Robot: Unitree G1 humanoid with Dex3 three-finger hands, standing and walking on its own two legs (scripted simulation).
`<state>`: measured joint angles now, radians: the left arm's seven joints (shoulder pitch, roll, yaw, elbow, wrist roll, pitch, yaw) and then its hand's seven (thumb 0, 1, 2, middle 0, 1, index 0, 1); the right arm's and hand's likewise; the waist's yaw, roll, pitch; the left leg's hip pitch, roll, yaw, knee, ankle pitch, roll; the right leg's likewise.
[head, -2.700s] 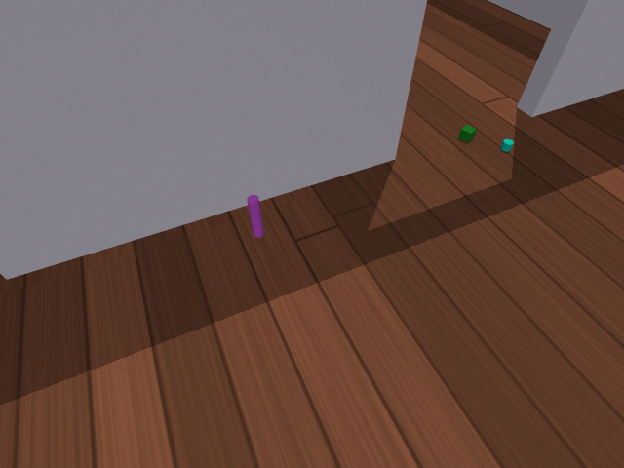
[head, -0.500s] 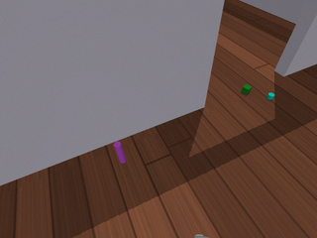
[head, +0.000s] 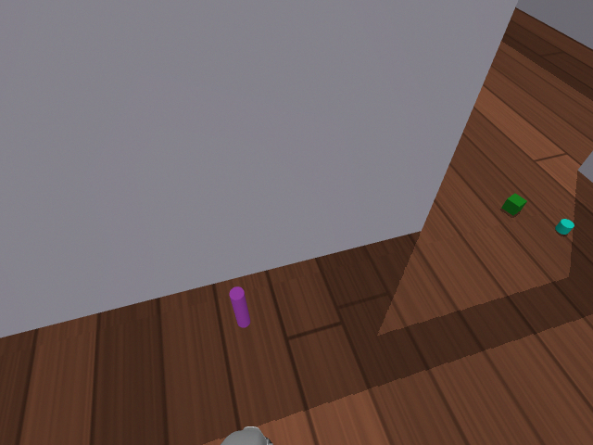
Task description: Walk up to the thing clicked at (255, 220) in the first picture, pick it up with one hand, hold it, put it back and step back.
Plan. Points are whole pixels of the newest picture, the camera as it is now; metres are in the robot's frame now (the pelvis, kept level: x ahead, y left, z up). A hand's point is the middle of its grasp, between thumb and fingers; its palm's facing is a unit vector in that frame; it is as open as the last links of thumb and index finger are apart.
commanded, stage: walk up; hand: left
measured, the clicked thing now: (240, 308) +0.62 +0.24 -0.66
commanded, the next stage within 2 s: none
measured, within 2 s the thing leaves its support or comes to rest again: neither
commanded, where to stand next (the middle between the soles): +0.26 +0.04 m, yaw -3 degrees
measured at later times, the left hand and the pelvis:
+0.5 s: hand (100, 418) +0.18 +0.32 -0.13, palm faces -0.11 -0.90 -0.43, open 7.4 cm; pelvis +0.13 +0.03 +0.00, yaw -3 degrees
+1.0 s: hand (141, 358) +0.27 +0.30 -0.15, palm faces -0.06 -0.95 -0.31, open 7.4 cm; pelvis +0.17 +0.05 +0.00, yaw -3 degrees
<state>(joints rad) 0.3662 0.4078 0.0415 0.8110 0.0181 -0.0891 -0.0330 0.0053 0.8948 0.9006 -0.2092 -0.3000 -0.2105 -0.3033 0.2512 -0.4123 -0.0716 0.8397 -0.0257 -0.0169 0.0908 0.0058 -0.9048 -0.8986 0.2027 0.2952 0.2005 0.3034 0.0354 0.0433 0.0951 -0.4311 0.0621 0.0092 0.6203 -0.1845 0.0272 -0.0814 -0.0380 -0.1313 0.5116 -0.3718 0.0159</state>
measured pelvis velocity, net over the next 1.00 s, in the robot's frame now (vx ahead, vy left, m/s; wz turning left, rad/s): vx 0.17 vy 0.05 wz -0.05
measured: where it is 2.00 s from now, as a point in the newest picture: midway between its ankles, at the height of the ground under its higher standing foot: outside the picture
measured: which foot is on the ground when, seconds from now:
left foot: up 0.00-0.00, down 0.02-0.56, up 0.58-0.86, down 0.88-1.00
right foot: down 0.00-0.06, up 0.08-0.52, down 0.54-1.00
